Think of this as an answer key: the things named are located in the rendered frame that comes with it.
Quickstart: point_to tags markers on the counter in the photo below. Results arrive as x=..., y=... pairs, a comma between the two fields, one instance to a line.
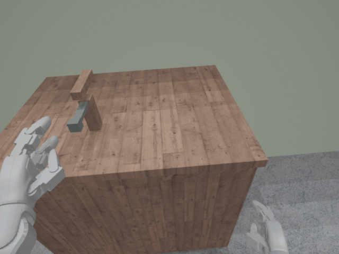
x=164, y=161

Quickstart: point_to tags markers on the robot right hand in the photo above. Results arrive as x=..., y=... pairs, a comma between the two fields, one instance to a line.
x=271, y=235

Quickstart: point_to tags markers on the left robot forearm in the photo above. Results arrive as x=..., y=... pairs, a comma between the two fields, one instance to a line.
x=17, y=234

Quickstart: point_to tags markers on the robot left hand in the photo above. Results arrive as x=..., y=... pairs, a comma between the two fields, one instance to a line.
x=20, y=178

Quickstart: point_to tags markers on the tap lever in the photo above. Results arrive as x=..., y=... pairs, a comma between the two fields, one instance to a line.
x=75, y=124

